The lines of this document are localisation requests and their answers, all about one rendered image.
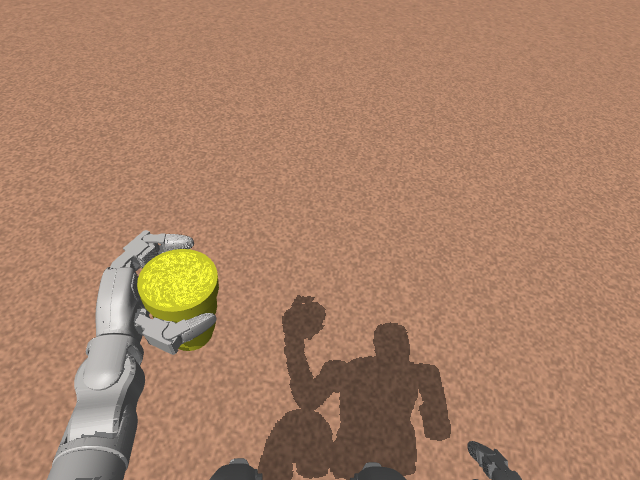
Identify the right robot hand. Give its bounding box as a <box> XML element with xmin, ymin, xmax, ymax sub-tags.
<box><xmin>467</xmin><ymin>441</ymin><xmax>522</xmax><ymax>480</ymax></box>

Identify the left robot hand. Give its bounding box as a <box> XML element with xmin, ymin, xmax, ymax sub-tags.
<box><xmin>95</xmin><ymin>230</ymin><xmax>217</xmax><ymax>355</ymax></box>

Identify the left robot arm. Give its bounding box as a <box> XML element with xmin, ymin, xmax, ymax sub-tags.
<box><xmin>47</xmin><ymin>333</ymin><xmax>145</xmax><ymax>480</ymax></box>

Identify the cup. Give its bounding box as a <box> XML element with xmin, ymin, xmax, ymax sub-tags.
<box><xmin>137</xmin><ymin>249</ymin><xmax>219</xmax><ymax>351</ymax></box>

